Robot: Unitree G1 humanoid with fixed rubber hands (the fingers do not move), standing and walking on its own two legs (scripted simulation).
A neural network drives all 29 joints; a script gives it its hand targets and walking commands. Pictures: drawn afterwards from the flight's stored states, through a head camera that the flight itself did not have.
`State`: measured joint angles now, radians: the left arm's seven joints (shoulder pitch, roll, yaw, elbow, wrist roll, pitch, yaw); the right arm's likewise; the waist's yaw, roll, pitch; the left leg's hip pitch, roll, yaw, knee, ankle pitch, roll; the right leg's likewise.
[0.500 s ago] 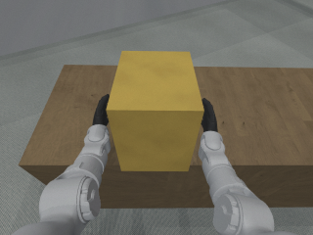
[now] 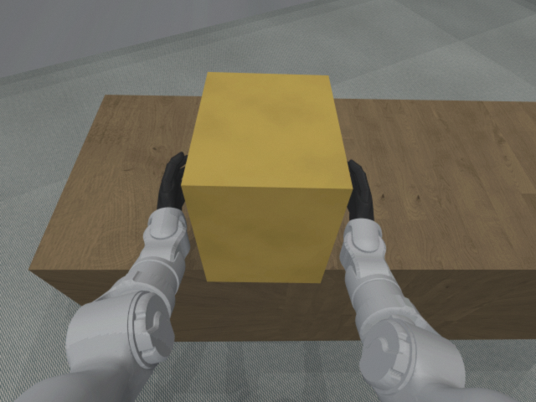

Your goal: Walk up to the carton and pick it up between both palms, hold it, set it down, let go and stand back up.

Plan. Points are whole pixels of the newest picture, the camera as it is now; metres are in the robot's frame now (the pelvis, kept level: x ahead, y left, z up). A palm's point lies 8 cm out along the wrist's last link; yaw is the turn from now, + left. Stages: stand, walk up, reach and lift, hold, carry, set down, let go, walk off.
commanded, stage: set down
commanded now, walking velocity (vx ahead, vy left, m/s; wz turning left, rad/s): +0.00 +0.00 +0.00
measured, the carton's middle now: (266, 181) +0.47 +0.01 +0.01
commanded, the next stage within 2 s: none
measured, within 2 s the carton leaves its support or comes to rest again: neither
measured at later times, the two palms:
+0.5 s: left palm (173, 206) +0.41 +0.16 +0.02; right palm (357, 215) +0.39 -0.14 +0.02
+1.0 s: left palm (173, 205) +0.41 +0.16 +0.02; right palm (358, 213) +0.39 -0.14 +0.02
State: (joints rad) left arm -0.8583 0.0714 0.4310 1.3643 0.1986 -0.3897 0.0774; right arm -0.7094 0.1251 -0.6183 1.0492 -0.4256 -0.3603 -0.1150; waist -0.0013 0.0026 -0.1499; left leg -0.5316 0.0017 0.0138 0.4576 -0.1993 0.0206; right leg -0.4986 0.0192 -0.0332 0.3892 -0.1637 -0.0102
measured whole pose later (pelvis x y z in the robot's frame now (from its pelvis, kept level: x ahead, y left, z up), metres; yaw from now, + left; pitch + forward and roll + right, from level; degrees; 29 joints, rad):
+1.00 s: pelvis +0.00 +0.00 +0.00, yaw -1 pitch +17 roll -1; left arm -0.82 0.04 0.48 1.18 0.32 -0.30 0.06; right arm -0.73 0.09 -0.56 1.07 -0.37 -0.34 -0.09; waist 0.01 -0.02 -0.12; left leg -0.55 0.02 0.05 0.45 -0.19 0.02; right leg -0.51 0.02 -0.03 0.36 -0.14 -0.01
